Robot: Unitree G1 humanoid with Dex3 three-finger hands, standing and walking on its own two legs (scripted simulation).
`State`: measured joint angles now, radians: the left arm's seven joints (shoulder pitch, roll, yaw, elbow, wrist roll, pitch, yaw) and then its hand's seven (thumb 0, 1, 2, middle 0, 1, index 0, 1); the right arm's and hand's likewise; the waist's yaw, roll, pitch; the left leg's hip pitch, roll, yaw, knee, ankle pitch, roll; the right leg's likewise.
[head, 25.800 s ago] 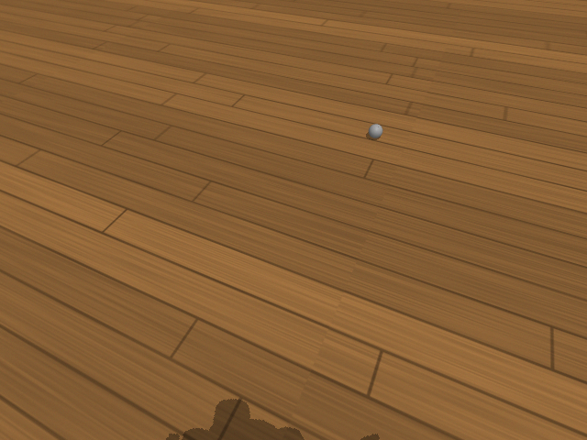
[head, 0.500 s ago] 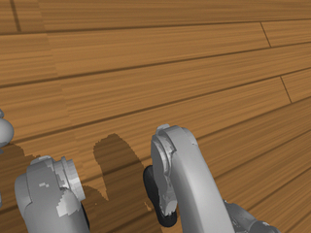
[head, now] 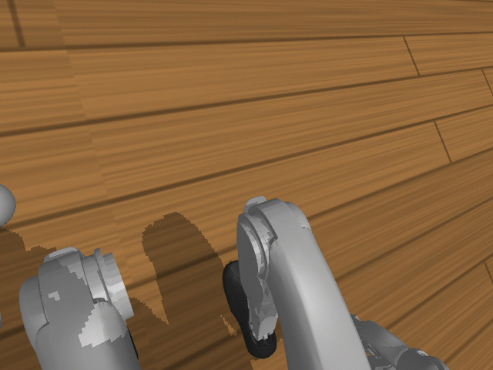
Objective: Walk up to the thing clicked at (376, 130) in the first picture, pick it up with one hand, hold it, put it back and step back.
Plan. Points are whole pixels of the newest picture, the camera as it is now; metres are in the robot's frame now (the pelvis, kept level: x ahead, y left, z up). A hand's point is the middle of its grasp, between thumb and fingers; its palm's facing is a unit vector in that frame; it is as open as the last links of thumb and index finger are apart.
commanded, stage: open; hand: left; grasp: from above
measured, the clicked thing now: out of the picture +0.41 +0.32 -0.25
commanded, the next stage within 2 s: withdraw in 0.32 s
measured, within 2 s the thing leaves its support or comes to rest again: neither
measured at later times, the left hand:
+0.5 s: hand out of the picture +0.39 +0.32 -0.23, palm faces -0.41 -0.16 -0.90, open 13.5 cm
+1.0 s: hand out of the picture +0.38 +0.33 -0.06, palm faces -0.42 -0.09 -0.90, open 13.9 cm
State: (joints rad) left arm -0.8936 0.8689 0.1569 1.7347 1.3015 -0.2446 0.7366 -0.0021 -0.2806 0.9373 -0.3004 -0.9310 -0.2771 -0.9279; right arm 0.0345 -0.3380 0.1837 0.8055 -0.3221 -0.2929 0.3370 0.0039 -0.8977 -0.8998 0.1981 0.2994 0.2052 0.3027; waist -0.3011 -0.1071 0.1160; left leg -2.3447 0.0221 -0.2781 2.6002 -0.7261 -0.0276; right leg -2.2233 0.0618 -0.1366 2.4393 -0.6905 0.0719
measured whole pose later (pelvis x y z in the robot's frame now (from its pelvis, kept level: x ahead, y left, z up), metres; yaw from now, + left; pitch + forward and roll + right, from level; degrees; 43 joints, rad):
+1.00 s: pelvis -0.01 -0.01 +0.07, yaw +7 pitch +32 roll -7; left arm -0.78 0.61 -0.01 1.21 1.12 -0.09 0.30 0.00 -0.49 1.01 -0.10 -1.01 -0.10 -1.02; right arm 0.09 -0.29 0.00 0.74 -0.10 -0.09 0.26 0.01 -0.91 -0.90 0.20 0.30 0.20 0.30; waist -0.13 0.04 -0.12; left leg -2.21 0.03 -0.14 2.31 -0.67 -0.01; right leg -2.14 0.02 -0.05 2.25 -0.68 0.05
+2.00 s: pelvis +0.00 -0.01 +0.17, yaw +9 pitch +32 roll -6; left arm -0.36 0.45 0.00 0.66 0.76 0.00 0.15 0.00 0.55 0.86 -0.21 -0.39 -0.21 -0.40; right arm 0.14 -0.27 -0.05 0.66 -0.01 -0.02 0.08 0.01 -0.90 -0.90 0.20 0.30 0.21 0.30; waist -0.06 0.05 -0.20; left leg -1.92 0.04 -0.10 2.00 -0.65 -0.01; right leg -1.85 0.00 -0.04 1.94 -0.66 0.04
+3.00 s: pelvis +0.07 +0.00 +0.42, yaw +15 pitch +10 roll -3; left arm 0.51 0.22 0.04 -0.14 -0.06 0.47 0.02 0.01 0.91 0.90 -0.20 -0.29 -0.20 -0.29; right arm 0.29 -0.23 0.03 0.50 0.01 -0.24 -0.18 0.02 -0.90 -0.90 0.20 0.30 0.21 0.30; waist -0.04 0.05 -0.17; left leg -0.71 0.04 -0.06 1.01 -0.47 -0.02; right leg -0.64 -0.02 -0.06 0.95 -0.48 0.02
